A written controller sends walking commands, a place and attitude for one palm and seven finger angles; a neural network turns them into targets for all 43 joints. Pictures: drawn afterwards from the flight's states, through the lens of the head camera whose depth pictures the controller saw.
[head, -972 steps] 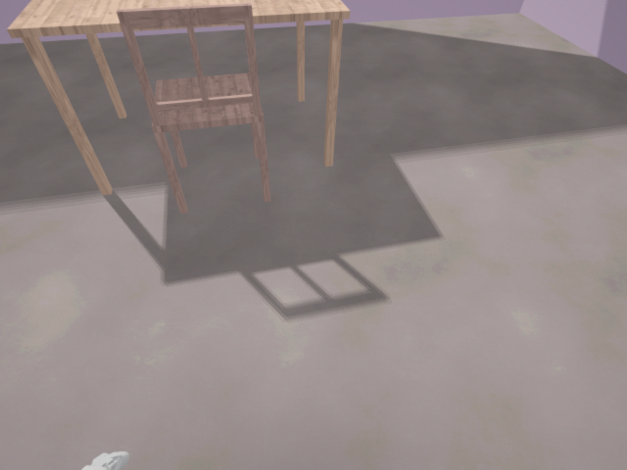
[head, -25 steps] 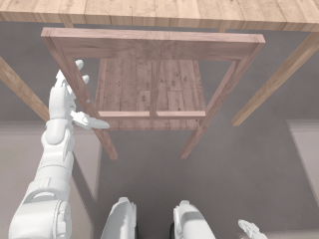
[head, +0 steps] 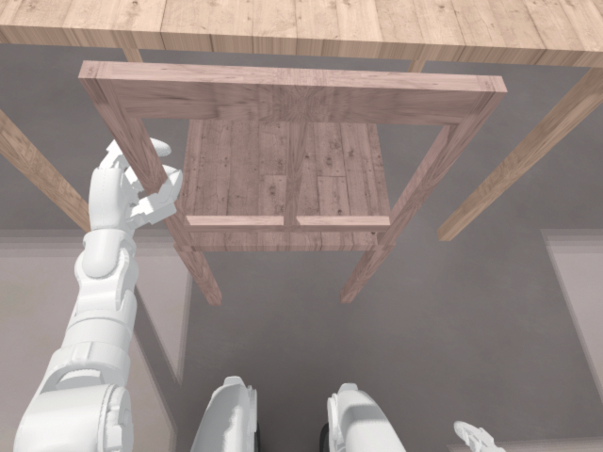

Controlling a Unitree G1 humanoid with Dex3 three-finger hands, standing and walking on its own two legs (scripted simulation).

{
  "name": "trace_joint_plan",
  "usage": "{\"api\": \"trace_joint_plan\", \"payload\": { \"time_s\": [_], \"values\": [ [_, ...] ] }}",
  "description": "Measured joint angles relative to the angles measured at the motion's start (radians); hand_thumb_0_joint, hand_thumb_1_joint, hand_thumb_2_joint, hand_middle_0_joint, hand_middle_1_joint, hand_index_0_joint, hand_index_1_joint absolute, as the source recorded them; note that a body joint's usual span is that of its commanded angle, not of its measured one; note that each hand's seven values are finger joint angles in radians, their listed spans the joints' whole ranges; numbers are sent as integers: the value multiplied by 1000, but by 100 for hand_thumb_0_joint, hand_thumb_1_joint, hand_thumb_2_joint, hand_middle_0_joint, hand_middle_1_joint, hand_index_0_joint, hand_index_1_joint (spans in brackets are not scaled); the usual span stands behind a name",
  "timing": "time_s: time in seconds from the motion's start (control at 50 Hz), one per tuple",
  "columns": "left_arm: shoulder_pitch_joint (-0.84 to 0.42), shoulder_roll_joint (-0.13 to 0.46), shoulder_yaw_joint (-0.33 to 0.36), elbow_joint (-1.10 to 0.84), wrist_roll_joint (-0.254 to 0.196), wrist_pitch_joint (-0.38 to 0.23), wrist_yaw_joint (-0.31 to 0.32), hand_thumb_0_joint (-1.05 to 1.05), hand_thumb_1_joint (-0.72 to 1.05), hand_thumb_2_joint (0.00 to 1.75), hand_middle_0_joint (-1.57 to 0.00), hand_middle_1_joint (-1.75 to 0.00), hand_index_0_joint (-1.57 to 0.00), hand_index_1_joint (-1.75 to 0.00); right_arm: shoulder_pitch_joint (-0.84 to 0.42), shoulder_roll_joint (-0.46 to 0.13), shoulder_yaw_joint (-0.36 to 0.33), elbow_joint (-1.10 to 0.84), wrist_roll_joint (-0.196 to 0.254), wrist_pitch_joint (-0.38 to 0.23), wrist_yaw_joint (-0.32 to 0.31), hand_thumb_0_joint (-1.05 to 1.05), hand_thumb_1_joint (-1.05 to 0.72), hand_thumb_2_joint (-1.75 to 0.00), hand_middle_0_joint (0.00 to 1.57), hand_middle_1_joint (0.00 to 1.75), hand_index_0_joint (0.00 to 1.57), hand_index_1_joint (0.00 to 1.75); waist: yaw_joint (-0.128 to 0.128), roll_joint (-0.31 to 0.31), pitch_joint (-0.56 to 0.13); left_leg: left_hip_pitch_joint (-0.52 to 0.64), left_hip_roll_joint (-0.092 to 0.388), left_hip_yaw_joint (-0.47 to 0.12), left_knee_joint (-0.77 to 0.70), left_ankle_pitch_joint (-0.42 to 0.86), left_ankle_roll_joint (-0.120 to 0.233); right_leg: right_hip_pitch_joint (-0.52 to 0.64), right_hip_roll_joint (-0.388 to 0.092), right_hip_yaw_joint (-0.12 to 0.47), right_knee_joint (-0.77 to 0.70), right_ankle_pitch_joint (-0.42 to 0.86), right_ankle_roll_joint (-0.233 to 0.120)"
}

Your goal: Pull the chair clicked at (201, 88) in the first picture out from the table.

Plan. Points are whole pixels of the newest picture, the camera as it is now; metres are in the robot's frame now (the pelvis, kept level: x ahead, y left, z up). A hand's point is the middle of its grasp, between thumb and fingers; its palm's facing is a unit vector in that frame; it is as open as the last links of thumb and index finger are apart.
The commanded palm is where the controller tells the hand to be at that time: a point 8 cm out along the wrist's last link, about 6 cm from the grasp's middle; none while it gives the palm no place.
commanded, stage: hook a spindle and tug to test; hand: left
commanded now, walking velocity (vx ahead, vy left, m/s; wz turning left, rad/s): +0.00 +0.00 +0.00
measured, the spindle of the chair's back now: (293, 179) +0.47 +0.01 +0.01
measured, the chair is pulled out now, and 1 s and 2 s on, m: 0.00 0.04 0.12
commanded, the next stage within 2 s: step backward, pulling the chair out in 0.66 s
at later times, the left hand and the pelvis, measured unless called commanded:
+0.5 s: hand (167, 212) +0.41 +0.17 +0.02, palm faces +0.05 -1.00 -0.02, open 6.0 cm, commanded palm +0.38 +0.21 +0.02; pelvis +0.02 +0.00 +0.01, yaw +0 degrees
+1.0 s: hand (172, 228) +0.38 +0.15 +0.04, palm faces +0.09 -0.99 -0.14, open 6.2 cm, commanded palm +0.36 +0.20 +0.04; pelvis +0.02 +0.00 +0.08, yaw +0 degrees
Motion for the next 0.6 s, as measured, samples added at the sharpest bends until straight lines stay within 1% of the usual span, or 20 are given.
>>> {"api": "trace_joint_plan", "payload": {
  "time_s": [0.04,0.06,0.18,0.38,0.6],
  "values": [
    [5,-2,-3,-8,-1,2,0,0,63,78,-41,-136,-41,-141,-2,1,-1,-1,0,2,2,1,-90,-90,21,30,20,30,1,1,1,2,0,-1,0,-2,0,3,0,-1,-2,-1,0],
    [11,-5,-4,-16,-2,4,2,0,64,78,-41,-136,-41,-141,-4,2,-2,-2,0,3,3,1,-90,-90,21,30,20,30,1,1,1,4,0,0,-1,-2,1,5,0,0,-3,-1,1],
    [61,-20,-16,-70,-12,21,15,1,65,76,-37,-138,-38,-143,-5,9,-2,-18,3,8,9,1,-90,-90,21,30,20,30,2,1,-2,25,1,7,-16,-5,2,23,1,7,-18,-1,3],
    [150,-42,-39,-158,-16,28,22,1,67,72,-36,-138,-37,-143,-11,13,-2,-37,4,12,14,1,-90,-90,21,30,20,30,8,-2,-4,56,2,12,-31,-14,3,52,2,13,-33,-7,4],
    [254,-72,-74,-255,-22,26,27,1,66,71,-35,-137,-36,-143,-25,13,-7,-51,5,5,12,1,-90,-90,21,30,20,30,24,-2,-3,81,-1,16,-38,-19,2,74,-1,17,-35,-14,4]
  ]
}}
